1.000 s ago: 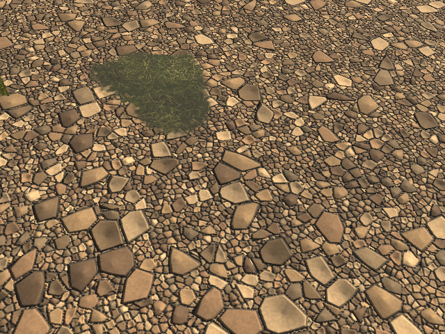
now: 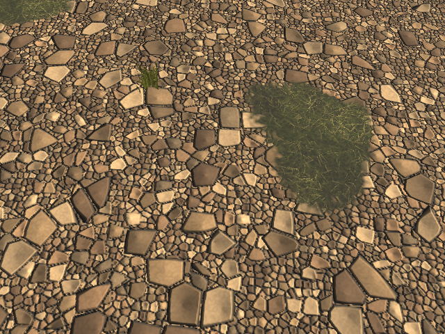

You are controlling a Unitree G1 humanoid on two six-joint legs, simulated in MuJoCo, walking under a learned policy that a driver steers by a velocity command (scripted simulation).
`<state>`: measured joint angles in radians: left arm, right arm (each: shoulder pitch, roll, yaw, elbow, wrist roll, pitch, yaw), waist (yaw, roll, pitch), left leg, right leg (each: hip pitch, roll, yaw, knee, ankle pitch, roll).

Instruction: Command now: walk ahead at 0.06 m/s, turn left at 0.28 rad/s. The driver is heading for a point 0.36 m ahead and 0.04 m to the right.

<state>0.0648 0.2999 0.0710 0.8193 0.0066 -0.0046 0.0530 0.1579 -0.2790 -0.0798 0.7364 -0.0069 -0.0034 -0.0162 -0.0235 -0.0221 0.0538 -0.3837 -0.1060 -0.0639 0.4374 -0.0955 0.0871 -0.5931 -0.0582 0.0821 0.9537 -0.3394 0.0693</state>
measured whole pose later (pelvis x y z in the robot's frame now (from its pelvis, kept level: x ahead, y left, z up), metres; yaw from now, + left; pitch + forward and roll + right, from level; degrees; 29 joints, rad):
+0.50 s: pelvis +0.08 -0.04 -0.01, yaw +2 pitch +0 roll +0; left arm 0.25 0.24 0.04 0.89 -0.01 -0.05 0.02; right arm 0.24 -0.25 -0.06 0.80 0.01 -0.03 0.00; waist 0.00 -0.01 -0.02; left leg -0.30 -0.05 -0.04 0.63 -0.38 0.07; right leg -0.22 -0.02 0.02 0.59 -0.37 0.00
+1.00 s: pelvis +0.24 -0.05 -0.01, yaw +3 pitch +1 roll +0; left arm 0.03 0.24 0.03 0.80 0.02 -0.07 -0.02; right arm 0.33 -0.26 -0.05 0.88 0.00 -0.03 -0.02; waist -0.05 0.01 0.04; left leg -0.17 -0.04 -0.07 0.82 -0.56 -0.02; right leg -0.44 0.03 -0.03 0.52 -0.11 -0.05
